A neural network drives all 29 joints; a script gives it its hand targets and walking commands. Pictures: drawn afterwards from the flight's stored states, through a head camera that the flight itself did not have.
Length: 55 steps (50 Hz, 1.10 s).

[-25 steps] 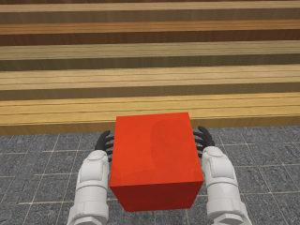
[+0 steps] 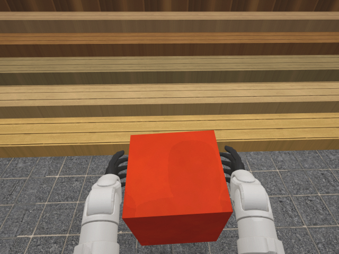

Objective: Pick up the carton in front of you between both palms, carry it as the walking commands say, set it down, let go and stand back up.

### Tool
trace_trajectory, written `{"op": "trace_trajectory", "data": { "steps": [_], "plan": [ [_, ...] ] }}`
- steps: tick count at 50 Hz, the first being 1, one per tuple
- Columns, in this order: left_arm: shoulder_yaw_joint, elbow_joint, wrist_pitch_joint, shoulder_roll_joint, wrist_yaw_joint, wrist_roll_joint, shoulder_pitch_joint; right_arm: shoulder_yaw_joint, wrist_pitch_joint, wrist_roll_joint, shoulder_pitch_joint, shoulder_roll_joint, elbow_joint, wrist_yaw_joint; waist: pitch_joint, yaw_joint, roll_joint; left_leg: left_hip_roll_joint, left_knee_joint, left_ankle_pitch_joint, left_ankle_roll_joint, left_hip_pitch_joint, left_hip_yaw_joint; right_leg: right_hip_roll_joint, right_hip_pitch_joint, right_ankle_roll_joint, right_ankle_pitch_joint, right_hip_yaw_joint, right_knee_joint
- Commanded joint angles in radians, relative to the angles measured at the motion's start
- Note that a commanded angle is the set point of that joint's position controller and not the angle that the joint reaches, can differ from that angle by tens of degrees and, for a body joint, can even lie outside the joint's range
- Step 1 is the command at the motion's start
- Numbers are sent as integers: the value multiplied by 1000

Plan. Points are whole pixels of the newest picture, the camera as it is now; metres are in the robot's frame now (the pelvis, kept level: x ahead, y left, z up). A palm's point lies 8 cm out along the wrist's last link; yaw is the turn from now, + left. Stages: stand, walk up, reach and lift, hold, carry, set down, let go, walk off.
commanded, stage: hold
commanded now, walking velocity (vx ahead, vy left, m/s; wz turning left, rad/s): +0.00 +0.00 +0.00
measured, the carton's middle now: (175, 191) +0.29 +0.00 -0.02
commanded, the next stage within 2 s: carry in 0.24 s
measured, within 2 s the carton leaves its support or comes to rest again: neither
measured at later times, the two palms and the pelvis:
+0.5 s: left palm (120, 165) +0.30 +0.13 +0.08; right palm (246, 163) +0.30 -0.17 +0.08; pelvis +0.01 -0.01 -0.01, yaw +0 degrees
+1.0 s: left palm (140, 114) +0.49 +0.10 +0.08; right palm (239, 116) +0.48 -0.20 +0.08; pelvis +0.25 -0.04 -0.03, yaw +0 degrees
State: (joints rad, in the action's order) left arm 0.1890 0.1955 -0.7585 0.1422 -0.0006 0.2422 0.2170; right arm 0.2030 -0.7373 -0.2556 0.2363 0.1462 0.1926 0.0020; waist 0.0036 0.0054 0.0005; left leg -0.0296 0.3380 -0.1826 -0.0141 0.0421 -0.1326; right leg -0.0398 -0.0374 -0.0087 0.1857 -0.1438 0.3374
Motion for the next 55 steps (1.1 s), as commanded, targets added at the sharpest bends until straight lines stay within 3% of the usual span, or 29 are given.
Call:
{"op": "trace_trajectory", "data": {
  "steps": [1, 4, 11, 12, 14, 16, 17, 19, 22, 24, 27, 29, 31, 32, 33, 34, 35, 36, 37, 39, 40, 45, 46, 47, 48, 49, 50, 53, 55],
  "plan": [
    [-513, -35, 18, 880, -224, -216, 518, -508, -8, 209, 438, 889, 36, 227, 131, -4, -5, -65, -54, 98, -4, -38, 63, -65, 5, -7, -116, 62, -48],
    [-529, 7, 12, 897, -227, -213, 543, -497, 0, 213, 491, 924, 53, 239, 139, -30, 4, -64, -48, 85, 4, -35, 74, -63, 7, -5, -83, 64, -41],
    [-521, -16, 34, 909, -243, -239, 636, -525, 18, 256, 604, 969, 27, 249, 185, 2, -41, -64, -18, 40, 7, -26, 82, -66, 6, -15, -38, 77, -19],
    [-543, -34, 25, 947, -231, -244, 689, -540, 5, 262, 638, 951, 14, 245, 195, -8, 7, 84, 28, -234, 17, 73, 42, 87, -161, 7, 237, 18, 11],
    [-641, -177, 2, 933, -210, -324, 727, -586, -28, 304, 556, 956, -17, 224, 236, -11, 77, 111, -13, -522, 51, 105, -47, 55, -248, 15, 485, 51, 121],
    [-670, -210, -35, 929, -201, -325, 700, -617, -51, 342, 623, 941, -107, 196, 229, -5, 218, 214, -117, -533, 82, 182, -152, -7, -255, 0, 252, 170, 335],
    [-626, -152, -55, 890, -200, -330, 692, -605, -71, 313, 606, 903, -131, 181, 225, -5, 133, 250, -93, -466, 107, 174, -181, 23, -268, 5, 222, 173, 242],
    [-628, -205, -87, 868, -179, -319, 609, -621, -122, 304, 501, 896, -103, 161, 269, -2, 50, 168, 6, -381, 93, 219, -51, 28, -145, 22, 187, 172, 110],
    [-677, -317, -136, 846, -147, -385, 595, -684, -176, 368, 543, 907, -248, 131, 236, 23, -292, 4, 413, -352, -10, 642, 189, 399, 69, 191, 569, -397, -212],
    [-771, -438, -182, 913, -113, -406, 588, -749, -203, 415, 612, 914, -423, 114, 202, 17, -68, 62, 399, -242, -4, 501, 192, 396, -119, 199, 469, -315, -219],
    [-725, -484, -261, 819, -61, -399, 440, -766, -297, 436, 409, 889, -401, 78, 247, 9, -124, 50, 242, -166, -6, 367, 272, 257, -102, 119, 218, -13, -139],
    [-772, -540, -312, 810, -36, -433, 383, -757, -344, 459, 317, 829, -475, 48, 302, 11, -62, 12, -19, -73, 12, 164, 312, 214, -140, 96, 221, 79, 28],
    [-742, -633, -349, 760, -15, -432, 336, -760, -383, 466, 257, 803, -535, 16, 357, -20, 32, 180, -2, -138, 79, -130, 97, 136, -357, 51, 204, 201, 265],
    [-738, -608, -383, 731, 1, -409, 323, -717, -403, 428, 194, 750, -509, -2, 286, -30, 223, 364, -67, -176, 141, -246, -182, 76, -646, 31, 313, 273, 418],
    [-731, -619, -399, 754, 9, -446, 310, -729, -416, 448, 234, 754, -604, -16, 230, -34, 250, 452, -107, -98, 202, -277, -311, 88, -843, 30, 387, 218, 525],
    [-703, -640, -418, 730, 12, -416, 293, -721, -437, 449, 240, 746, -614, -28, 198, -44, 134, 465, -140, -166, 204, -209, -307, 149, -840, 40, 312, 171, 572],
    [-772, -773, -420, 764, 11, -479, 382, -706, -437, 451, 219, 815, -630, -35, 208, -36, 134, 458, -152, -182, 239, -131, -294, 144, -800, 47, 316, 184, 566],
    [-758, -761, -427, 787, 9, -496, 353, -729, -444, 467, 254, 860, -692, -39, 199, -32, 25, 432, -165, -135, 205, -139, -259, 142, -809, 46, 287, 168, 545],
    [-748, -809, -426, 825, 10, -514, 297, -767, -442, 509, 283, 878, -808, -38, 262, -22, 76, 402, -191, -197, 191, -103, -135, 154, -717, 37, 225, 197, 473],
    [-718, -760, -429, 808, 33, -497, 238, -759, -455, 517, 238, 837, -779, -54, 279, -30, 68, 353, -138, 27, 156, -139, -34, 125, -663, 34, 133, 271, 361],
    [-729, -796, -424, 809, 42, -482, 225, -769, -448, 507, 247, 842, -813, -55, 315, -29, 170, 303, -110, 73, 148, -131, 77, 102, -603, 41, 89, 292, 300],
    [-694, -791, -433, 690, 95, -449, 173, -735, -460, 496, 129, 709, -771, -81, 216, -10, 177, 222, 14, 202, 81, 48, 229, 52, -311, 21, -21, 405, 130],
    [-684, -769, -435, 668, 95, -430, 91, -741, -465, 493, 139, 682, -805, -85, 291, -4, 96, 214, 102, 210, 68, 163, 267, 16, -111, 33, -26, 428, 164],
    [-644, -791, -437, 649, 99, -413, 150, -748, -474, 485, 164, 669, -797, -88, 334, 17, -45, 169, 314, 116, 18, 280, 322, 137, 97, 63, 54, 283, 106],
    [-632, -749, -449, 610, 101, -415, 71, -728, -487, 503, 141, 633, -810, -87, 372, 34, -214, 68, 535, -177, -35, 487, 332, 349, 201, 151, 362, -120, -53],
    [-632, -748, -452, 615, 98, -413, 103, -753, -489, 486, 173, 648, -831, -90, 339, 30, -286, 15, 720, -378, -8, 674, 284, 452, 275, 241, 327, -325, -147],
    [-641, -754, -450, 625, 93, -413, 125, -750, -496, 501, 181, 659, -776, -89, 295, 25, -216, 78, 832, -361, 23, 721, 192, 480, 208, 245, 188, -342, -147],
    [-719, -805, -440, 756, 57, -481, 229, -771, -477, 524, 186, 785, -752, -51, 306, 5, -20, 170, 729, -212, 22, 625, 159, 424, 56, 187, 160, -132, -180],
    [-736, -802, -430, 774, 34, -475, 213, -761, -462, 489, 138, 818, -723, -41, 297, 0, -68, 153, 666, -120, 37, 578, 190, 376, -26, 144, 132, -10, -203]
  ]
}}
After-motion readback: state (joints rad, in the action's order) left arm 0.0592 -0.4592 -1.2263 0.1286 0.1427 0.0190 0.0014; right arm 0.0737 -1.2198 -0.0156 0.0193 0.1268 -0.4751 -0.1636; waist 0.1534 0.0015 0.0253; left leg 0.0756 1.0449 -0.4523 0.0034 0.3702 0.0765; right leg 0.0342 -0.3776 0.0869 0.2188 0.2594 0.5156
